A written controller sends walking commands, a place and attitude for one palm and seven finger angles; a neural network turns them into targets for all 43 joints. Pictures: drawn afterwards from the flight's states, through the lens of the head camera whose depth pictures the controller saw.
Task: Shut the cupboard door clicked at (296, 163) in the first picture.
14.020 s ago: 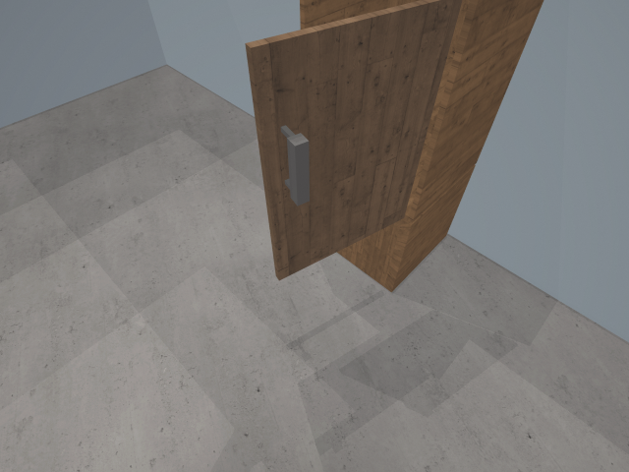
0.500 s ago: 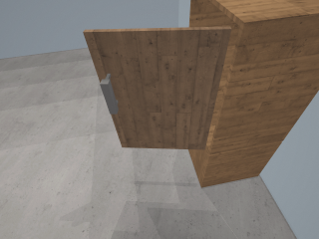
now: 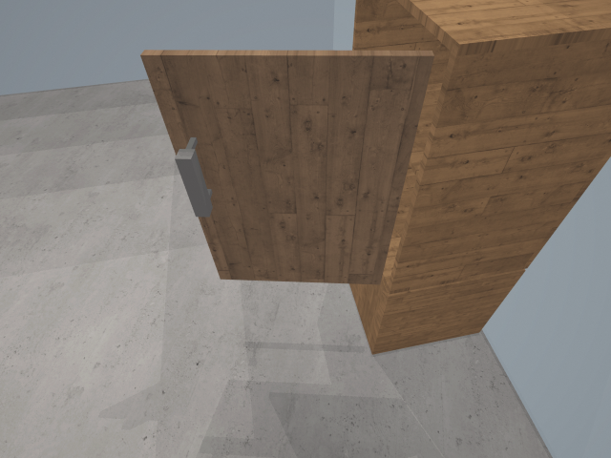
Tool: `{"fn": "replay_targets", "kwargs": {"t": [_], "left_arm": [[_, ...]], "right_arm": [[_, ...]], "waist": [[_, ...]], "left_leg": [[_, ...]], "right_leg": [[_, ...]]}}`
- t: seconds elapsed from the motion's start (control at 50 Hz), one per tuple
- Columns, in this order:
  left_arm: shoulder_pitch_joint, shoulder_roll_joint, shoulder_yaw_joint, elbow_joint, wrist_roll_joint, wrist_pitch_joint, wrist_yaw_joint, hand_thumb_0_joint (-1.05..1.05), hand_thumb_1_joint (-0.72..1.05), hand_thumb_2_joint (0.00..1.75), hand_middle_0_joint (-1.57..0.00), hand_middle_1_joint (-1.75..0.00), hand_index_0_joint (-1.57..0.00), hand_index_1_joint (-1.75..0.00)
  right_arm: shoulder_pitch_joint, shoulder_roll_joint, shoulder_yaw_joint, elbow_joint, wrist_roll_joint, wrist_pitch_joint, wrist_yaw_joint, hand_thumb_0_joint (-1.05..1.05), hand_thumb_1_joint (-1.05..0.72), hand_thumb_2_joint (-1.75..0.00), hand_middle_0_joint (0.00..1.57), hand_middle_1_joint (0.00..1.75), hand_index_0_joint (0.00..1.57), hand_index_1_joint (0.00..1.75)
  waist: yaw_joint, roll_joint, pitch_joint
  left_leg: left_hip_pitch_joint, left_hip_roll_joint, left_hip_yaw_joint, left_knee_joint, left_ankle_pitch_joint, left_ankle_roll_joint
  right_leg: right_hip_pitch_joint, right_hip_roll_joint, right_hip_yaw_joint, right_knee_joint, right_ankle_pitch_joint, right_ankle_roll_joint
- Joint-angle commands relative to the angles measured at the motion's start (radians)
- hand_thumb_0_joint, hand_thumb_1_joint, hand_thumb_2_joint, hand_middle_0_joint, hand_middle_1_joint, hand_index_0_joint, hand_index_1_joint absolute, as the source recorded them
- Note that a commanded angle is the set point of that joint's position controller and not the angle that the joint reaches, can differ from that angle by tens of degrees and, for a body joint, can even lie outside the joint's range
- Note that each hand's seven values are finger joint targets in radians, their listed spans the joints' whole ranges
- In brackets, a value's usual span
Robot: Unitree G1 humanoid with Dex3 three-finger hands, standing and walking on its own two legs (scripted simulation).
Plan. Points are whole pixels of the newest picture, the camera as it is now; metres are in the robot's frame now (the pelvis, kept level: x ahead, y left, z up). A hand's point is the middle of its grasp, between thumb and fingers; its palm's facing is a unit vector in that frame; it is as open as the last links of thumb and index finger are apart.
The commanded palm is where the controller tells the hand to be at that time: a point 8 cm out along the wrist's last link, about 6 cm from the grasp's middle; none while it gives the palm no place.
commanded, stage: look again from close up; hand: left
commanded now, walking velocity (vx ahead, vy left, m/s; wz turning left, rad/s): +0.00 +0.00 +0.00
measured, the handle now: (198, 177) +0.56 +0.23 +0.03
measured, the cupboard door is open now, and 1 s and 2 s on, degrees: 76 76 76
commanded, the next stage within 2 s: shuffle to correct the standing spot in 0.22 s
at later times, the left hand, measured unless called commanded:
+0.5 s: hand out of the picture +0.00 +0.16 -0.18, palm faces +0.08 -0.98 -0.18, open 7.4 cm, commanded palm none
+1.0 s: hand (180, 447) +0.17 +0.21 -0.17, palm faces +0.08 -0.97 -0.24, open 7.3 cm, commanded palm none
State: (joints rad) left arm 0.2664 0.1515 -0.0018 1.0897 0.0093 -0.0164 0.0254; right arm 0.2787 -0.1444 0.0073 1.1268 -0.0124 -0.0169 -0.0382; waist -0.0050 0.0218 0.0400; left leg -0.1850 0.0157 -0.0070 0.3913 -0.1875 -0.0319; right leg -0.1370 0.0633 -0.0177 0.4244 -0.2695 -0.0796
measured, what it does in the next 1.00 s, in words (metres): walks ahead: left foot, then right foot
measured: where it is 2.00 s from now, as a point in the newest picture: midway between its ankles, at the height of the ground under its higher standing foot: outside the picture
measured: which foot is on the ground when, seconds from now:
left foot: down 0.00-0.44, up 0.46-0.68, down 0.70-1.00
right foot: down 0.00-0.72, up 0.74-0.98, down 1.00-1.00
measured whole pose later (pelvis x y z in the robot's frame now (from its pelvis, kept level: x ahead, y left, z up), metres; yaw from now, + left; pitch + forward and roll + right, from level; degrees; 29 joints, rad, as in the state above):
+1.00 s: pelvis +0.12 +0.02 -0.01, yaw +2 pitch +0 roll +3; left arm 0.21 0.18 0.04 1.00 0.02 -0.01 0.03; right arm 0.31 -0.08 0.01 1.10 -0.03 -0.03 -0.04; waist 0.00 -0.03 0.07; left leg -0.20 -0.02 0.07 0.47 -0.26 0.01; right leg -0.36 -0.07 -0.02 0.62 -0.23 0.00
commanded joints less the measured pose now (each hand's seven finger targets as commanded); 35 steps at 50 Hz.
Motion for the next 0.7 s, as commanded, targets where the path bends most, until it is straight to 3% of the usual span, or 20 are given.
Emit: {"fn": "replay_targets", "kwargs": {"t": [0.0,0.26,0.32,0.38,0.42,0.46,0.5,0.56,0.6,0.64,0.66,0.68], "left_arm": [[0.068,0.099,0.017,-0.029,-0.001,-0.017,0.009,0.0,0.9,0.9,-0.2,-0.3,-0.2,-0.3],[0.088,0.102,0.019,-0.023,-0.001,-0.019,0.013,0.0,0.9,0.9,-0.2,-0.3,-0.2,-0.3],[0.104,0.1,0.019,-0.019,-0.001,-0.02,0.013,0.0,0.9,0.9,-0.2,-0.3,-0.2,-0.3],[0.127,0.117,0.035,-0.02,0.007,-0.012,0.006,0.0,0.9,0.9,-0.2,-0.3,-0.2,-0.3],[0.157,0.136,0.05,-0.024,0.01,-0.008,0.004,0.0,0.9,0.9,-0.2,-0.3,-0.2,-0.3],[0.184,0.141,0.061,-0.027,0.015,-0.009,0.003,0.0,0.9,0.9,-0.2,-0.3,-0.2,-0.3],[0.207,0.138,0.07,-0.028,0.02,-0.018,0.003,0.0,0.9,0.9,-0.2,-0.3,-0.2,-0.3],[0.219,0.145,0.078,-0.029,0.023,-0.028,0.003,0.0,0.9,0.9,-0.2,-0.3,-0.2,-0.3],[0.209,0.139,0.077,-0.024,0.022,-0.032,0.001,0.0,0.9,0.9,-0.2,-0.3,-0.2,-0.3],[0.181,0.13,0.071,-0.023,0.016,-0.029,-0.005,0.0,0.9,0.9,-0.2,-0.3,-0.2,-0.3],[0.168,0.105,0.062,-0.031,0.016,-0.027,-0.009,0.0,0.9,0.9,-0.2,-0.3,-0.2,-0.3],[0.163,0.069,0.054,-0.051,0.009,-0.026,-0.013,0.0,0.9,0.9,-0.2,-0.3,-0.2,-0.3]], "right_arm": [[0.071,-0.083,-0.013,-0.026,0.002,-0.017,-0.003,0.0,-0.9,-0.9,0.2,0.3,0.2,0.3],[0.074,-0.076,-0.01,-0.012,0.003,-0.015,-0.006,0.0,-0.9,-0.9,0.2,0.3,0.2,0.3],[0.08,-0.076,-0.009,-0.01,0.002,-0.013,-0.006,0.0,-0.9,-0.9,0.2,0.3,0.2,0.3],[0.083,-0.078,-0.014,-0.019,-0.005,-0.005,0.004,0.0,-0.9,-0.9,0.2,0.3,0.2,0.3],[0.065,-0.075,-0.019,-0.036,-0.01,-0.002,0.01,0.0,-0.9,-0.9,0.2,0.3,0.2,0.3],[0.045,-0.077,-0.026,-0.061,-0.011,-0.001,0.014,0.0,-0.9,-0.9,0.2,0.3,0.2,0.3],[0.023,-0.079,-0.033,-0.081,-0.01,-0.008,0.02,0.0,-0.9,-0.9,0.2,0.3,0.2,0.3],[0.012,-0.065,-0.038,-0.103,-0.004,-0.018,0.028,0.0,-0.9,-0.9,0.2,0.3,0.2,0.3],[0.019,-0.047,-0.034,-0.11,-0.003,-0.026,0.031,0.0,-0.9,-0.9,0.2,0.3,0.2,0.3],[0.111,-0.04,-0.029,-0.079,-0.004,-0.038,0.026,0.0,-0.9,-0.9,0.2,0.3,0.2,0.3],[0.202,-0.067,-0.037,-0.05,-0.007,-0.046,0.019,0.0,-0.9,-0.9,0.2,0.3,0.2,0.3],[0.286,-0.153,-0.053,-0.036,-0.021,-0.054,0.009,0.0,-0.9,-0.9,0.2,0.3,0.2,0.3]], "waist": [[0.008,-0.032,0.02],[0.01,-0.027,0.031],[0.013,-0.03,0.022],[0.027,-0.07,0.069],[0.041,-0.138,0.12],[0.051,-0.135,0.161],[0.056,-0.112,0.173],[0.05,-0.088,0.138],[0.036,-0.092,0.108],[-0.01,-0.095,0.051],[-0.049,-0.037,0.024],[-0.072,0.16,-0.02]], "left_leg": [[-0.001,0.064,-0.053,-0.043,0.119,0.043],[0.018,0.065,-0.04,-0.032,0.138,0.039],[0.017,0.057,-0.033,-0.023,0.086,0.039],[-0.08,0.019,0.006,0.042,-0.093,0.039],[-0.189,0.001,0.038,0.157,-0.151,0.034],[-0.265,0.016,0.034,0.256,-0.207,0.036],[-0.342,0.028,0.026,0.338,-0.241,0.039],[-0.338,0.033,0.038,0.325,-0.235,0.04],[-0.24,0.016,0.06,0.219,-0.162,0.041],[-0.005,-0.031,0.108,0.06,-0.032,0.052],[0.143,-0.003,0.07,0.031,0.007,0.079],[0.261,0.191,-0.2,-0.02,0.085,0.175]], "right_leg": [[-0.031,-0.156,0.137,-0.099,0.167,0.021],[-0.026,-0.157,0.133,-0.095,0.249,0.022],[-0.019,-0.161,0.143,-0.105,0.182,0.022],[-0.011,-0.188,0.213,-0.157,-0.114,-0.01],[0.003,-0.262,0.318,-0.232,-0.245,-0.051],[0.006,-0.32,0.382,-0.254,-0.236,-0.112],[0.04,-0.364,0.402,-0.245,-0.138,-0.16],[0.095,-0.378,0.334,-0.179,0.113,-0.174],[0.067,-0.339,0.249,-0.117,0.253,-0.14],[-0.038,-0.251,0.131,0.022,0.308,-0.076],[-0.137,-0.187,0.073,0.173,0.271,-0.046],[-0.309,-0.076,-0.016,0.404,0.014,0.005]]}}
